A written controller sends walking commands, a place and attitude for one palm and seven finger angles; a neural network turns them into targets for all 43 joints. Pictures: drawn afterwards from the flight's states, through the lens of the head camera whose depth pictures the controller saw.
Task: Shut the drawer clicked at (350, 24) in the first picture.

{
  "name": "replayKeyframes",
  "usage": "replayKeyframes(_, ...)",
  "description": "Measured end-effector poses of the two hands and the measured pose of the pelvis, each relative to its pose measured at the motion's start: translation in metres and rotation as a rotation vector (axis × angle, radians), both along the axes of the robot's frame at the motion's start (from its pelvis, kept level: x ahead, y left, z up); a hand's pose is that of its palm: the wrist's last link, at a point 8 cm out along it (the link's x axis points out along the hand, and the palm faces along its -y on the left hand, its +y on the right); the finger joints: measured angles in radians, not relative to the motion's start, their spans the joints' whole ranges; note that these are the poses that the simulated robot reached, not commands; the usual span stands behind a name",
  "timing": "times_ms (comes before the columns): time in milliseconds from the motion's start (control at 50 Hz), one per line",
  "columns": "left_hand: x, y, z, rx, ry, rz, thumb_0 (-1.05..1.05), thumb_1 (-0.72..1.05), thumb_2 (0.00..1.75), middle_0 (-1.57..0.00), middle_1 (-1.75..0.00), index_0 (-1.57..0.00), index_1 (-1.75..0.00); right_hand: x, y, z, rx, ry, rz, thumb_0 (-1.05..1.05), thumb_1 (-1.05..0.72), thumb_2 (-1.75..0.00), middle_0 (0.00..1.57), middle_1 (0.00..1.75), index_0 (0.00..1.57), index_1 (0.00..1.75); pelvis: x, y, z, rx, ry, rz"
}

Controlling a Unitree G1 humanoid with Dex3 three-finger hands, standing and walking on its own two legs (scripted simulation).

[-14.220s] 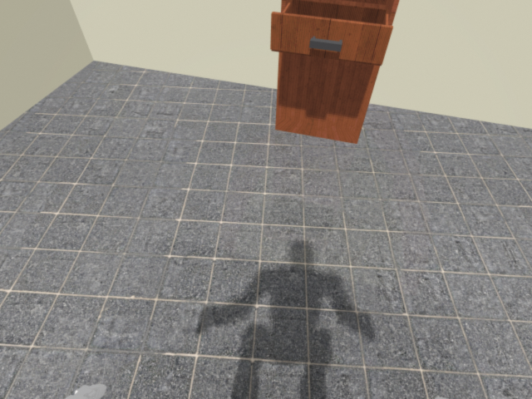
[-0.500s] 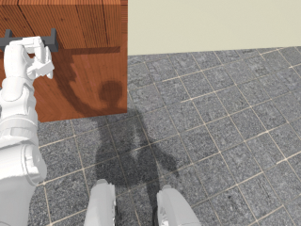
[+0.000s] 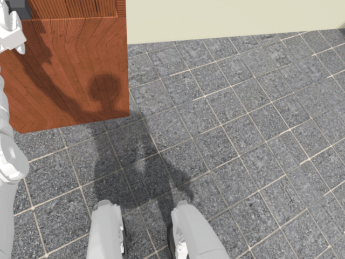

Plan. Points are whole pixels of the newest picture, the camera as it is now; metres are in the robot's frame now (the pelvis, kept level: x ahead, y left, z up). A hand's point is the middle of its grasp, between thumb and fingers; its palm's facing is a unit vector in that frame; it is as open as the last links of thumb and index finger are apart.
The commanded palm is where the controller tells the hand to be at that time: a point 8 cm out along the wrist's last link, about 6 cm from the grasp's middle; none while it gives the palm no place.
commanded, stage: push the drawer shut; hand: left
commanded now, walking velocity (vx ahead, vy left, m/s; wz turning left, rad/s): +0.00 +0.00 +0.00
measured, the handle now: out of the picture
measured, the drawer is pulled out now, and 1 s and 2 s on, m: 0.00 0.00 0.00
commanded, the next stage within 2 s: pull the fist back off the drawer in 0.36 s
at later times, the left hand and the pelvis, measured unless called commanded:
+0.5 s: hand (7, 28) +0.57 +0.27 +0.08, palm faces +0.12 -0.99 -0.04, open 3.3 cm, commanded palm +0.62 +0.26 +0.08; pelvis -0.02 +0.01 -0.01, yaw -1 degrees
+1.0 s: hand (11, 30) +0.56 +0.26 +0.07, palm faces +0.14 -0.99 -0.02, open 3.1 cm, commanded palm +0.55 +0.25 +0.08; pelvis -0.01 +0.01 +0.00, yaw +0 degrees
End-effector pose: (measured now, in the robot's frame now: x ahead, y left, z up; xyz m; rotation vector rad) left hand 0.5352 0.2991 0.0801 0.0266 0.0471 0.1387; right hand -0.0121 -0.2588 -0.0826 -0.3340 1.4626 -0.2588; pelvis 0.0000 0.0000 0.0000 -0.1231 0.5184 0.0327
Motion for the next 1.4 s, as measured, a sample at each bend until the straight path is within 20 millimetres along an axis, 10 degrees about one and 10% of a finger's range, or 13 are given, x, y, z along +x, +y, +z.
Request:
replayKeyframes(940,0.004,0.014,-0.003,-0.001,0.002,0.0,-0.02,0.55,0.84,-1.4,-1.6,-1.4,-1.6,-0.019,0.019,0.0,-0.007,0.029,0.029,0.0,-0.9,-0.9,0.2,0.3,0.21,0.3,-0.016,0.011,-0.008,-0.028,0.025,0.014)
replayKeyframes(1400,-0.028,-0.003,0.021,0.029,-0.05,0.02,0.02,0.89,0.89,-1.4,-1.6,-1.4,-1.6,0.045,0.003,0.014,0.08,-0.059,-0.024,0.01,-0.91,-0.9,0.2,0.3,0.2,0.3,0.027,-0.001,0.03,0.031,-0.05,-0.011)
